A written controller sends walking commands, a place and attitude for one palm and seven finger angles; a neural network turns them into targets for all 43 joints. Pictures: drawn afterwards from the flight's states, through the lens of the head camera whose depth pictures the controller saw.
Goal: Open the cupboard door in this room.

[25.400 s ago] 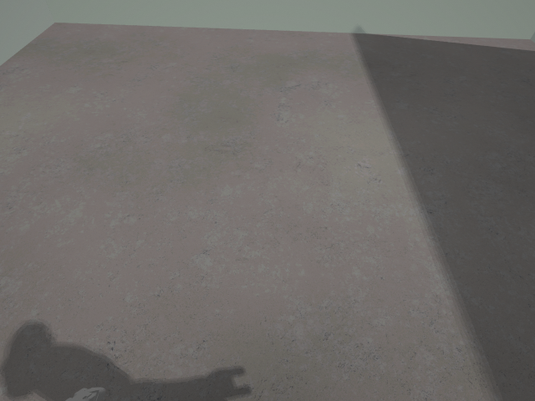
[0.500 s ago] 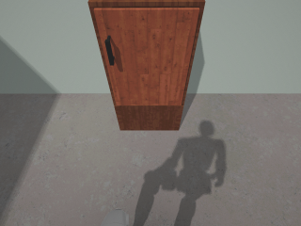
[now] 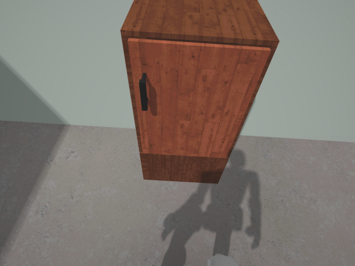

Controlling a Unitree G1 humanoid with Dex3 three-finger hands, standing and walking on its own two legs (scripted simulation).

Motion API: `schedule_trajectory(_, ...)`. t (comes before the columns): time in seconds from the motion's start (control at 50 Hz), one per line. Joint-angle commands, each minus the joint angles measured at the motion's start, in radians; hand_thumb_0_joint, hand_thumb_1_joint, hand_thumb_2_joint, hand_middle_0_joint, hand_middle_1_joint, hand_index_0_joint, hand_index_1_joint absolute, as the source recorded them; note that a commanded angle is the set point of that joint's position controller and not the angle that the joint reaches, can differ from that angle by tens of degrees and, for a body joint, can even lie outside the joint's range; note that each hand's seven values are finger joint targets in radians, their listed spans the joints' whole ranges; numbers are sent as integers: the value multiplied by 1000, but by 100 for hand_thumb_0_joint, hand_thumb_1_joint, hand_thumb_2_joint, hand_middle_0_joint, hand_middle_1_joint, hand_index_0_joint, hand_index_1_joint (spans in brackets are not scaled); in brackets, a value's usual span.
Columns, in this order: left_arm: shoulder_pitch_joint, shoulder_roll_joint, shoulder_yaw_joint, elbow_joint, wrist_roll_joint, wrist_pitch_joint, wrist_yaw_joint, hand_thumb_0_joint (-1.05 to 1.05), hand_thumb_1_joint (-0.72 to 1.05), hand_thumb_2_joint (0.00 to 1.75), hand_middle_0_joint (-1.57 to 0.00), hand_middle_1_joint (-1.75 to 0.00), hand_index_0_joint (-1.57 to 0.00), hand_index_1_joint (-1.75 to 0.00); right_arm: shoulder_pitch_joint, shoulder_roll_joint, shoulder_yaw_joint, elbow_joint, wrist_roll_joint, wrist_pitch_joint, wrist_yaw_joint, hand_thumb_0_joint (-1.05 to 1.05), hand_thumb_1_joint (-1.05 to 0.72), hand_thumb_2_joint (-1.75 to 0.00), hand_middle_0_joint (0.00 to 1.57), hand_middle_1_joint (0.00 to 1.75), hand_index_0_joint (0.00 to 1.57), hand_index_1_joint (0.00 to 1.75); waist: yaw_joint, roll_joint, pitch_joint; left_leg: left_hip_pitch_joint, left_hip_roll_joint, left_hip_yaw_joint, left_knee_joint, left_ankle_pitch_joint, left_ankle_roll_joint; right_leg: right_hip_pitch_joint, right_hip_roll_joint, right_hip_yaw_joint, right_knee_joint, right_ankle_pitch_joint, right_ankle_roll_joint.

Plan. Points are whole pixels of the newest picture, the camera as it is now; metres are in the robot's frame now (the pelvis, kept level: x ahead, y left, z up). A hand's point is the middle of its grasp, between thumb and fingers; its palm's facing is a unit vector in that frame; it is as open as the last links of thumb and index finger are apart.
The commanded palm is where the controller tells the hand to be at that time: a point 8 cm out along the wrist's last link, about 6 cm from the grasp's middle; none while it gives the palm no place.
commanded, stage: take the last steps up to it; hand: left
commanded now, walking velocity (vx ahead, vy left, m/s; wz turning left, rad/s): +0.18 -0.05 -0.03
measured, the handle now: (144, 92) +0.65 +0.16 -0.02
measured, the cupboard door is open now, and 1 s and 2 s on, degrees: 0 0 0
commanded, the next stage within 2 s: come to a stop and stand still in 0.06 s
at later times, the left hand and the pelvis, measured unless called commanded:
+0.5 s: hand (126, 246) +0.19 +0.14 -0.17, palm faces +0.04 -0.97 -0.26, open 7.3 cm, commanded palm none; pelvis +0.10 -0.04 -0.01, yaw +1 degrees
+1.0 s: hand out of the picture +0.05 +0.21 -0.18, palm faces +0.03 -0.98 -0.21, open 7.4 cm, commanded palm none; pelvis +0.07 +0.03 +0.00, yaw +0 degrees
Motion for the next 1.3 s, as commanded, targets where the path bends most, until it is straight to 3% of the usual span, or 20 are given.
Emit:
schedule_trajectory(0.0,-51,12,0,-73,-1,-13,-5,0,90,90,-20,-30,-20,-30,93,-107,-13,-7,-4,-11,-6,0,-90,-90,20,30,20,30,-10,149,52,22,263,-131,-134,444,110,-54,-19,-6,-166,38,14)
schedule_trajectory(0.1,-106,17,-7,-94,-2,-22,-4,0,90,90,-20,-30,-20,-30,114,-118,-23,17,-11,9,-8,0,-90,-90,20,30,20,30,-30,174,57,11,266,-110,-30,476,83,121,40,-74,-427,27,-18)
schedule_trajectory(0.14,34,44,0,-47,0,-33,0,0,90,90,-20,-30,-20,-30,92,-119,-21,21,-5,15,-7,0,-90,-90,20,30,20,30,39,136,-9,-23,219,-78,120,479,40,334,77,-107,-557,128,-28)
schedule_trajectory(0.16,132,93,8,-12,3,-47,10,0,90,90,-20,-30,-20,-30,98,-95,-16,24,4,12,-4,0,-90,-90,20,30,20,30,83,62,-73,-117,171,-50,272,395,1,523,16,-39,-592,300,-42)
schedule_trajectory(0.18,209,190,27,6,6,-64,30,0,90,90,-20,-30,-20,-30,152,-28,-1,12,15,10,2,0,-90,-90,20,30,20,30,88,-172,-175,-314,58,-5,514,20,-50,727,-237,241,-599,722,-121)
schedule_trajectory(0.2,226,207,18,8,-17,-61,34,0,90,90,-20,-30,-20,-30,155,-36,1,8,25,30,-12,0,-90,-90,20,30,20,30,72,-121,-210,-253,27,-105,657,-372,-63,642,-350,281,-639,1040,-207)
schedule_trajectory(0.22,137,221,20,-12,-15,-60,40,0,90,90,-20,-30,-20,-30,139,-44,-3,10,27,50,-13,0,-90,-90,20,30,20,30,47,-167,-209,-244,46,-176,706,-376,-58,554,-331,264,-651,1032,-216)
schedule_trajectory(0.28,-17,160,12,-67,-6,-25,63,0,90,90,-20,-30,-20,-30,72,-40,-11,10,22,87,-12,0,-90,-90,20,30,20,30,21,-44,-88,-283,53,-196,734,-292,-64,410,-281,159,-660,864,-211)
schedule_trajectory(0.42,-76,166,31,-136,1,2,66,0,90,90,-20,-30,-20,-30,-11,-75,-33,-67,2,139,10,0,-90,-90,20,30,20,30,3,-129,-91,-346,18,-199,804,-158,-97,322,-236,84,-704,617,-182)
schedule_trajectory(0.58,-84,212,38,-158,16,19,50,0,90,90,-20,-30,-20,-30,-65,-87,-17,-131,9,99,19,0,-90,-90,20,30,20,30,5,-167,-93,-168,10,-123,351,-139,-75,277,-191,109,-705,206,-159)
schedule_trajectory(0.62,-78,191,30,-154,1,29,46,0,90,90,-20,-30,-20,-30,-1,-113,-16,-112,9,83,18,0,-90,-90,20,30,20,30,-28,-56,-104,-1,23,-124,88,11,-70,184,-135,79,-600,64,-92)
schedule_trajectory(0.66,-45,89,7,-171,-9,46,41,0,90,90,-20,-30,-20,-30,-68,-257,-35,-163,-7,81,14,0,-90,-90,20,30,20,30,-19,389,1,-201,332,-483,-162,44,37,83,75,-17,-291,-300,5)
schedule_trajectory(0.68,-57,107,10,-162,-3,62,49,0,90,90,-20,-30,-20,-30,-138,-247,-34,-177,-9,81,4,0,-90,-90,20,30,20,30,-8,404,24,-329,337,-492,-197,-12,60,146,69,77,-181,-306,6)
schedule_trajectory(0.72,-22,126,22,-117,1,62,37,0,90,90,-20,-30,-20,-30,-208,-195,-15,-178,-11,81,-9,0,-90,-90,20,30,20,30,36,268,53,-303,229,-378,-172,-61,56,121,90,112,-63,-187,0)
schedule_trajectory(0.76,22,114,12,-79,0,49,32,0,90,90,-20,-30,-20,-30,-186,-167,-5,-160,-1,68,-13,0,-90,-90,20,30,20,30,37,196,-5,-160,183,-303,-135,44,65,93,89,98,-53,-136,12)
schedule_trajectory(0.9,-20,65,-26,-44,-11,23,41,0,90,90,-20,-30,-20,-30,-8,-134,-9,-49,7,50,-28,0,-90,-90,20,30,20,30,-33,150,-97,140,227,-323,-43,588,123,166,56,59,-368,-216,27)
schedule_trajectory(1.0,104,60,-39,39,-12,11,54,0,90,90,-20,-30,-20,-30,-37,-105,0,-13,19,51,-21,0,-90,-90,20,30,20,30,13,68,-71,-35,149,-280,0,314,45,424,28,67,-755,71,-1)
schedule_trajectory(1.04,78,77,-49,40,-13,5,57,0,90,90,-20,-30,-20,-30,-32,-72,9,-9,23,53,-12,0,-90,-90,20,30,20,30,-11,33,9,-95,82,-242,-28,120,-9,387,-45,119,-757,101,-40)
schedule_trajectory(1.08,66,69,-46,39,-13,-4,54,0,90,90,-20,-30,-20,-30,-30,-73,12,1,14,59,-11,0,-90,-90,20,30,20,30,-14,-106,6,-43,67,-213,1,143,-14,336,-26,132,-756,121,-51)
schedule_trajectory(1.28,88,43,-49,27,-18,-2,57,0,90,90,-20,-30,-20,-30,29,-53,27,48,12,61,-11,0,-90,-90,20,30,20,30,-8,29,78,-81,72,-217,-38,33,-13,295,7,124,-780,-37,-50)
